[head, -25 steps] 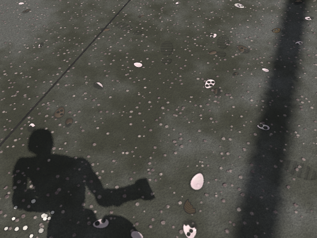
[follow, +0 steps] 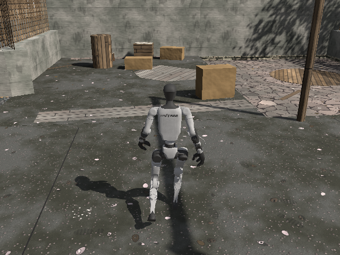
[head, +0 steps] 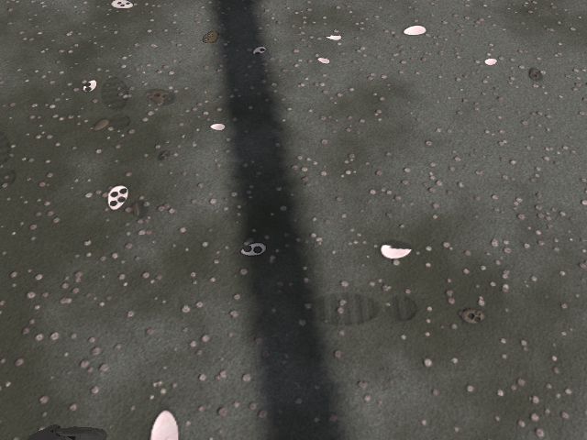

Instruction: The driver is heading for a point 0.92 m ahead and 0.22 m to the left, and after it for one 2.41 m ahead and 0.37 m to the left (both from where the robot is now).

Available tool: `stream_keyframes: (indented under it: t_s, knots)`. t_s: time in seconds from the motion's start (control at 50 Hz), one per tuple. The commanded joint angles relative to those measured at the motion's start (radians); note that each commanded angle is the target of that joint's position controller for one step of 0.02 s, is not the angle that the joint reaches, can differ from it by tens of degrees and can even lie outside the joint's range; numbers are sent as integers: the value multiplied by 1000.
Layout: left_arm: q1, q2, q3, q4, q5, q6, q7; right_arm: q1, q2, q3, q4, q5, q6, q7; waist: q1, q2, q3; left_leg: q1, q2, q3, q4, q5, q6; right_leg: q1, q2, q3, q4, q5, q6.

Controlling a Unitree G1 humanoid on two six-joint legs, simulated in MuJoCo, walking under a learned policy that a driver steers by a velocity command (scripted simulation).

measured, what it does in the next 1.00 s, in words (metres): walks ahead, turning left: left foot, then right foot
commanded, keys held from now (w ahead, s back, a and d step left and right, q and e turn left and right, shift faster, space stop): w+e+shift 0.06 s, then w+q+shift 0.08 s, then q+shift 0.68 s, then w+q+shift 0.18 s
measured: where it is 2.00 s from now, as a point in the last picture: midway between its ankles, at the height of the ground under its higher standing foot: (105, 280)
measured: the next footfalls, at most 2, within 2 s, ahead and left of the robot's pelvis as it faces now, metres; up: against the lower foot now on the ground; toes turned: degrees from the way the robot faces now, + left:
left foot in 0.38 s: +0.59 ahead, +0.00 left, +0.00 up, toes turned -5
right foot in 0.88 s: +0.73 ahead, -0.16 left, +0.00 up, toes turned +37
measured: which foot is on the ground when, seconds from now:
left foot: up 0.00-0.36, down 0.38-0.86, up 0.88-1.00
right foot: down 0.00-0.36, up 0.38-0.86, down 0.88-1.00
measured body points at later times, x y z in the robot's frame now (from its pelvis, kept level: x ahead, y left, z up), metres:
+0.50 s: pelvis +0.40 -0.03 +0.02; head +0.44 -0.04 +0.47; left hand +0.54 +0.24 -0.07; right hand +0.53 -0.30 -0.09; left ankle +0.55 +0.00 -0.69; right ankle +0.27 -0.15 -0.55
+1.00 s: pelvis +0.60 -0.10 +0.05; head +0.61 -0.10 +0.50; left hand +0.60 +0.22 -0.02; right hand +0.88 -0.28 -0.03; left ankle +0.54 +0.02 -0.61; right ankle +0.70 -0.18 -0.69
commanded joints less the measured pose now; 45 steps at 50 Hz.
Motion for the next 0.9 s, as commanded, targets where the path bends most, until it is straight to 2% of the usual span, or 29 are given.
stream_keyframes:
  t_s: [0.02,0.06,0.1,0.14,0.18,0.2,0.24,0.26,0.28,0.32,0.36,0.38,0.4,0.42,0.44,0.46,0.48,0.52,0.56,0.6,0.64,0.68,0.72,0.78,0.82,0.84,0.86,0.88,0.9]
  knots:
    - [313,236,85,49,-1,-11,41,-176,-129,-6,-209,6,-61,1,142,-6,-131,-746,-36,-89,288,114,38,730,-312,799,-592,-273,-176]
    - [216,170,61,44,0,-37,52,-129,-102,9,-193,-25,-29,-4,44,18,-43,-596,11,-94,158,82,26,451,-210,610,-595,-129,-162]
    - [198,96,31,51,-3,-64,46,-80,-92,15,-164,-29,12,2,2,-3,-18,-538,38,-75,54,54,20,330,-186,509,-634,-91,-166]
    - [238,75,21,81,-9,-93,39,-188,-71,25,-191,-20,26,10,26,-13,63,-589,49,-25,-82,167,16,291,-162,423,-723,-13,-144]
    - [283,63,14,112,-18,-112,31,-289,-53,33,-209,-1,17,17,59,20,125,-600,21,38,-255,316,31,337,-131,279,-713,568,-69]
    - [282,66,12,121,-21,-120,29,-293,-22,44,-209,5,10,23,57,9,101,-535,-3,67,-358,398,44,348,-110,201,-677,788,-28]
    - [321,57,2,154,-29,-136,33,-331,13,54,-193,22,1,37,91,1,52,-431,-69,130,-514,580,82,413,-108,119,-686,944,38]
    - [325,57,2,143,-48,-133,75,-399,-21,34,-210,85,-48,34,130,8,22,-427,-103,77,-577,687,85,468,-142,119,-657,865,64]
    - [316,95,5,149,-35,-122,97,-381,-36,25,-204,93,-68,43,103,2,-8,-426,-154,78,-659,743,92,557,-146,86,-629,882,95]
    - [314,140,17,147,-4,-98,125,-329,-60,3,-181,78,-78,59,77,-56,-89,-305,-236,101,-702,806,86,649,-154,53,-507,1027,159]
    - [225,143,25,113,21,-81,143,-78,-140,-41,-118,81,-57,59,-52,-126,-179,-47,-285,113,-627,704,86,586,-147,40,-202,1207,214]
    - [99,148,30,71,28,-77,142,151,-179,-60,-64,81,-42,43,-190,-95,-204,167,-218,30,-688,748,126,417,-110,14,155,1098,257]
    - [145,-8,-3,34,54,-74,118,230,-189,-47,-22,54,-41,28,-121,297,-214,429,-44,-171,-608,1050,220,75,69,30,696,-268,292]
    - [363,-61,-33,16,-3,-87,90,91,-215,-40,-104,-17,-55,19,17,262,-435,578,161,-656,-639,1074,404,-86,86,266,922,-377,295]
    - [318,53,-22,3,-37,-100,71,-27,-206,-60,-189,-9,-36,8,-12,105,-472,496,187,-770,-790,713,455,-91,43,340,877,-238,257]
    - [200,108,-10,-32,-33,-103,65,-128,-167,-54,-228,33,-13,-3,19,-75,-299,278,124,-735,-880,314,432,-105,4,313,770,-171,207]
    - [157,100,-9,-55,-18,-96,64,-193,-145,-43,-250,57,0,-8,75,-172,-179,75,92,-727,-950,145,405,-85,-17,284,687,-133,179]
    - [159,87,-8,-61,-1,-72,66,-248,-151,-47,-266,47,6,-7,126,-122,-45,-181,-11,-627,-994,230,367,-9,-47,283,510,-109,183]
    - [162,51,-15,-55,14,-73,80,-230,-149,-52,-249,54,10,-9,123,-82,-48,-269,-76,-494,-937,563,344,48,-60,252,319,-104,211]
    - [108,19,-22,-70,14,-71,97,-179,-176,-64,-223,59,28,-27,96,-45,-134,-237,-98,-445,-868,806,331,72,-32,233,189,-56,246]
    - [72,23,-18,-72,-4,-59,107,-174,-193,-74,-220,76,59,-50,83,12,-210,-178,-119,-447,-829,717,278,74,-16,251,110,55,265]
    - [8,28,-12,-78,-16,-51,108,-183,-191,-76,-229,92,87,-68,60,63,-208,-156,-144,-474,-826,483,222,63,-4,268,25,126,265]
    - [-54,24,-7,-85,-21,-55,104,-184,-181,-78,-239,87,105,-77,35,115,-170,-147,-155,-515,-829,322,200,61,6,281,-59,141,256]
    - [-105,33,5,-80,-23,-82,91,-178,-163,-82,-255,73,117,-79,13,170,-142,-96,-147,-587,-789,308,192,101,16,300,-206,126,239]
    - [-71,54,22,-56,-27,-98,80,-204,-153,-83,-275,72,119,-74,32,191,-146,-82,-147,-632,-738,364,173,198,10,306,-343,128,219]
    - [-22,60,31,-32,-37,-102,75,-231,-141,-79,-290,76,122,-70,57,178,-173,-126,-163,-635,-706,208,158,311,-18,294,-440,200,202]
    - [3,70,40,-19,-45,-95,73,-195,-103,-65,-288,77,126,-61,54,87,-211,-229,-215,-576,-601,-159,134,487,-112,322,-511,215,157]
    - [56,103,51,-33,-39,-77,81,-107,-44,-45,-267,65,125,-52,50,-56,-261,-388,-294,-419,-377,-345,110,664,-310,511,-496,-68,74]
    - [100,163,58,-26,-4,-71,77,-113,-69,-44,-325,80,107,-39,33,-259,-201,-616,-311,-305,-225,-258,100,662,-446,796,-623,-423,-27]
Velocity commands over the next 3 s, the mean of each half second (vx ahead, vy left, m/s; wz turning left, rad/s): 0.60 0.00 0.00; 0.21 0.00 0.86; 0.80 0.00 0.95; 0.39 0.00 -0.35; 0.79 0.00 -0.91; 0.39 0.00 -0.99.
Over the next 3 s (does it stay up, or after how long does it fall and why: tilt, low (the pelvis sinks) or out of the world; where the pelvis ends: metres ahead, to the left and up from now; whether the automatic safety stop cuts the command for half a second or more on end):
stays up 1.28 0.75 0.04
